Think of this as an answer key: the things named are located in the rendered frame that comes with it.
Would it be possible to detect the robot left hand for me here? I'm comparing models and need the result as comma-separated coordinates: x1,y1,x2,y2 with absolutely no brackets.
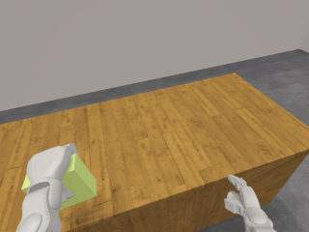
26,143,79,203

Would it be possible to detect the table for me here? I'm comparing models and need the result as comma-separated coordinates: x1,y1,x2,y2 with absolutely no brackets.
0,73,309,232

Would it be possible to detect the robot left forearm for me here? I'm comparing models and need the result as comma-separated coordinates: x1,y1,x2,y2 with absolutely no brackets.
15,178,63,232

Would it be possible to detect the robot right hand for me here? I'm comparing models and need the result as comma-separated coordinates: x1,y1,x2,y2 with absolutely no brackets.
224,174,261,216

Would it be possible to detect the robot right forearm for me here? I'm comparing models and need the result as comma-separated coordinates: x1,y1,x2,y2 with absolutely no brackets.
243,206,276,232

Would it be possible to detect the sponge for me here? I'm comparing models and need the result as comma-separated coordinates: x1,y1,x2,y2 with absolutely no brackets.
21,154,97,210

